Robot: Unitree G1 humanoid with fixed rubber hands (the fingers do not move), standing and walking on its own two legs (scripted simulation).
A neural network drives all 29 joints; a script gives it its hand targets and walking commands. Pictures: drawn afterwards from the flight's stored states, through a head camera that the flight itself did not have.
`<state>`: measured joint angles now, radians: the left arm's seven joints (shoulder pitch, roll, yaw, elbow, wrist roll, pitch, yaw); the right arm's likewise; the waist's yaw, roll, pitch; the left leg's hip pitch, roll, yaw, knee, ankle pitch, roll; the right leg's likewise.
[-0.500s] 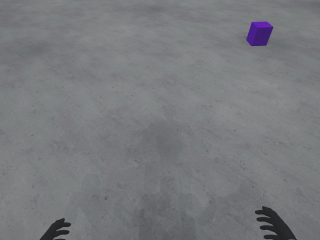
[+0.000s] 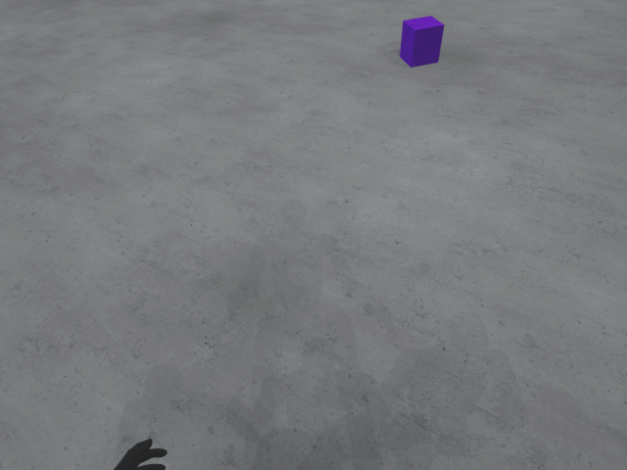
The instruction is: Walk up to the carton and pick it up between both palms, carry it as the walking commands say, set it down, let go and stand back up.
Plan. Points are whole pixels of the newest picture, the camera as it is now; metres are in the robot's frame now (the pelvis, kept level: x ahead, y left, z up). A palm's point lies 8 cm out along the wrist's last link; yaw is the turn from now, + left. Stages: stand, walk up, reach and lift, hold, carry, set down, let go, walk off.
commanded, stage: walk up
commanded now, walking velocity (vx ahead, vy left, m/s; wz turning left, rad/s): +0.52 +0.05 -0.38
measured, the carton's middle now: (420, 41) +2.87 -0.75 -0.61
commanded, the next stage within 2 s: none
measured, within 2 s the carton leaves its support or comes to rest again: neither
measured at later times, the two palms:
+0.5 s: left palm (156, 407) +0.24 +0.24 -0.07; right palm (476, 265) +0.45 -0.26 -0.06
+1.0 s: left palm (244, 218) +0.63 +0.17 -0.08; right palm (496, 246) +0.52 -0.33 -0.10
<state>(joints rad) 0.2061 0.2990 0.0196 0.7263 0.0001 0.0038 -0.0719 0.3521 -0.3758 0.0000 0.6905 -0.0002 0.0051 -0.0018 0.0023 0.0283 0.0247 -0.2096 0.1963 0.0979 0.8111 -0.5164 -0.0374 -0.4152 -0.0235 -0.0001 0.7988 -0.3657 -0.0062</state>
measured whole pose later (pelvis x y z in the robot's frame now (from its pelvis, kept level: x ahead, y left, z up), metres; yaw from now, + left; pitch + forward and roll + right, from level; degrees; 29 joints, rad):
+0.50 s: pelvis +0.24 -0.01 +0.03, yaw -6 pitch +2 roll +4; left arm 0.49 0.21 0.02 0.80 0.00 -0.05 0.02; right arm -0.07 -0.29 0.00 0.69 0.00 0.00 0.06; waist 0.02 0.04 0.04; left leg -0.62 0.00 0.06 0.66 -0.12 -0.02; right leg 0.09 -0.02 0.09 0.35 -0.46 -0.06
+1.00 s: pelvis +0.51 -0.07 +0.02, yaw -12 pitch +1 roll +3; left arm 0.28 0.24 0.02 0.81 0.00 -0.04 -0.03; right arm 0.34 -0.29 0.00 0.73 0.00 -0.03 0.02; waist 0.01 0.00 0.03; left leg -0.32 0.05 0.09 1.06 -0.47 -0.02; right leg -0.43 -0.03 -0.01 0.66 -0.25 -0.04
